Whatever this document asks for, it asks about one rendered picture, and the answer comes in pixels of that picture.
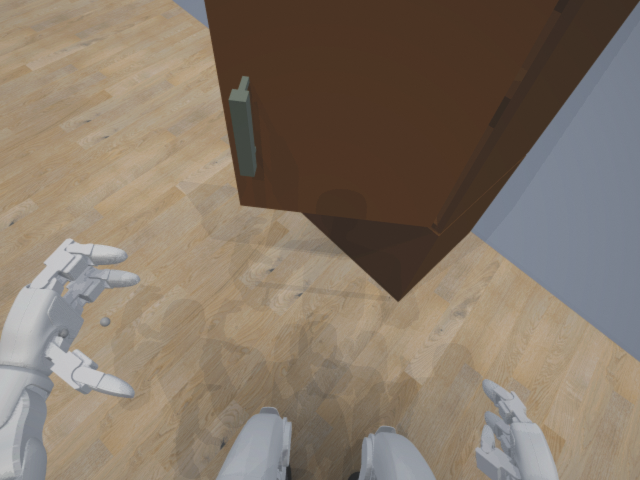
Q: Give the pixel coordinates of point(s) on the robot right hand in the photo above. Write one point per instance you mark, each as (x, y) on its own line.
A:
(523, 442)

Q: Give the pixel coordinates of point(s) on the robot left hand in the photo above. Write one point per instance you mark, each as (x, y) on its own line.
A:
(30, 338)

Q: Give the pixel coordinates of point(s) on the robot left thigh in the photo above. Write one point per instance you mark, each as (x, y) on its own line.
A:
(261, 448)

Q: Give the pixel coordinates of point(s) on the cupboard door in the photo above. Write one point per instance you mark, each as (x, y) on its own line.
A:
(367, 109)

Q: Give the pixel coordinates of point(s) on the robot right thigh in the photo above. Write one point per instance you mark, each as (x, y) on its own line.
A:
(390, 456)

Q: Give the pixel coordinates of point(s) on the handle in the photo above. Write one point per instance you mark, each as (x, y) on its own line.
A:
(240, 109)

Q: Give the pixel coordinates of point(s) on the robot left forearm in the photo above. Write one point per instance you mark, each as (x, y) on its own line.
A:
(23, 412)

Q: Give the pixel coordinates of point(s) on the robot thigh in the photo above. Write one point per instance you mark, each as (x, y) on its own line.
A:
(390, 456)
(261, 448)

